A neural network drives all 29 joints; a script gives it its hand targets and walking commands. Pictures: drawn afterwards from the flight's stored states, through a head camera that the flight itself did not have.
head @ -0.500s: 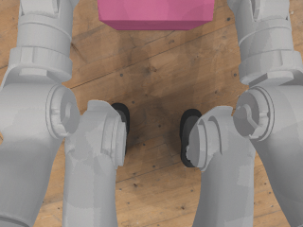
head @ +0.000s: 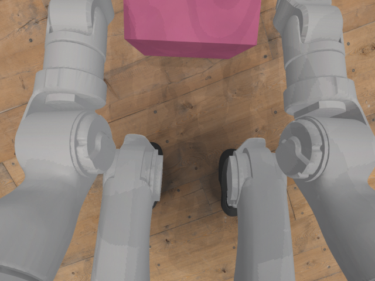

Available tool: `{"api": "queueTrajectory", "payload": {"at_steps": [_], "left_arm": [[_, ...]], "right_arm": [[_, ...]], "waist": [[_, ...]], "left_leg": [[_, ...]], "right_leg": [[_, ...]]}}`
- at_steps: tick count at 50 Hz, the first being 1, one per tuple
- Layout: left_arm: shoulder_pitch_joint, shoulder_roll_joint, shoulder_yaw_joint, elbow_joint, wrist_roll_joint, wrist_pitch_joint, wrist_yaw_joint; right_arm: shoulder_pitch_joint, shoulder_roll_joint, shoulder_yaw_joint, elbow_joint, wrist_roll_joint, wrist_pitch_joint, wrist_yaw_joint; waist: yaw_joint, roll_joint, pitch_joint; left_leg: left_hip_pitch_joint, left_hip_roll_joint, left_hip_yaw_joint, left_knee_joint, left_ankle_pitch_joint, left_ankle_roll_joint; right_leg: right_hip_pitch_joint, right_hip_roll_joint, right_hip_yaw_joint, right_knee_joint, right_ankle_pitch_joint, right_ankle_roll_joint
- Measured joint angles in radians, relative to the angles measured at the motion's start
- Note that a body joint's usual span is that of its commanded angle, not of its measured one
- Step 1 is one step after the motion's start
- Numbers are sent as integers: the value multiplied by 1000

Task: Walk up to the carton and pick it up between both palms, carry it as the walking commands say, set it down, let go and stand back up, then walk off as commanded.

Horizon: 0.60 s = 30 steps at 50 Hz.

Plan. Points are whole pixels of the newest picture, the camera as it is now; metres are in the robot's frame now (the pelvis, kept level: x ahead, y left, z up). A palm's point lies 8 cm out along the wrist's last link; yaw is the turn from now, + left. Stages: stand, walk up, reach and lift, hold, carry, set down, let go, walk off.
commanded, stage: reach and lift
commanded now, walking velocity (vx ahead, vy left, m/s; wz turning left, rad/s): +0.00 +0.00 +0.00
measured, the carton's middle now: out of the picture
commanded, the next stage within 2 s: none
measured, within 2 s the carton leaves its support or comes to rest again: neither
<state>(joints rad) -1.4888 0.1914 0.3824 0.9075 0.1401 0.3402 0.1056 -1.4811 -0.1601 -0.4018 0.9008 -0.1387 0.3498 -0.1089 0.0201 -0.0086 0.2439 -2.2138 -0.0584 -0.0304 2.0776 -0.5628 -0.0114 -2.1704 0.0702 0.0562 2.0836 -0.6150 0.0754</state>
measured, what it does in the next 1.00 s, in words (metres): rises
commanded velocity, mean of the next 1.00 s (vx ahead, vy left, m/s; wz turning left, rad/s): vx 0.00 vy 0.00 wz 0.00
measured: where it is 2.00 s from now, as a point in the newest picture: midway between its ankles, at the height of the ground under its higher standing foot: (190, 189)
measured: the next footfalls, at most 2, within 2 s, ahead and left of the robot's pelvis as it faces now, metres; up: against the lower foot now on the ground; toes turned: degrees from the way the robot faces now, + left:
none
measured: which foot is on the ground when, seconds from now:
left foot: down 0.00-1.00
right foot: down 0.00-1.00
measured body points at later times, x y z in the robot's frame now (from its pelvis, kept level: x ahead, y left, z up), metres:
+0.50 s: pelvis +0.00 -0.02 +0.05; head +0.33 +0.00 +0.35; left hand +0.55 +0.16 -0.06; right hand +0.56 -0.12 -0.06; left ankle +0.11 +0.12 -0.37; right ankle +0.10 -0.14 -0.37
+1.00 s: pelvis +0.00 -0.01 +0.10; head +0.30 +0.02 +0.44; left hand +0.52 +0.17 +0.01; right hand +0.54 -0.11 +0.02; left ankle +0.11 +0.12 -0.37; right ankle +0.10 -0.14 -0.37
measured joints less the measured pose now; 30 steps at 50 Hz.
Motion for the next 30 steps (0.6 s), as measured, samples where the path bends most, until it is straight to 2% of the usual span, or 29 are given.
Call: {"api": "queueTrajectory", "payload": {"at_steps": [3, 10, 17, 21, 27, 30], "left_arm": [[28, -17, 0, -20, 10, 0, -15], [97, -46, -1, -82, 29, 20, 1], [156, -79, 16, -125, 39, 33, 82], [176, -89, 41, -119, 59, 29, 57], [199, -102, 58, -121, 83, 35, 35], [200, -112, 76, -112, 109, 40, 2]], "right_arm": [[19, 1, -16, -16, -13, 2, 10], [67, 34, -50, -59, -25, 2, 28], [129, 97, -50, -117, -35, 5, 0], [158, 131, -57, -145, -65, 13, -38], [200, 156, -74, -173, -91, 20, -33], [211, 157, -90, -177, -104, 29, -32]], "waist": [[-5, -2, -34], [-16, -29, -93], [-10, -26, -149], [-9, -14, -187], [-18, -14, -232], [-18, -16, -246]], "left_leg": [[-1, -5, -1, -19, 2, 1], [13, -7, -13, -64, 2, -15], [38, -8, -26, -124, 12, -34], [50, -11, -28, -159, 24, -39], [75, -6, -28, -205, 43, -39], [91, -3, -25, -227, 53, -34]], "right_leg": [[3, 10, 9, -19, -2, 8], [10, 21, 8, -60, 1, 0], [24, 20, 0, -109, 14, -18], [32, 18, 1, -139, 25, -23], [54, 23, 6, -186, 48, -21], [69, 25, 10, -210, 61, -18]]}}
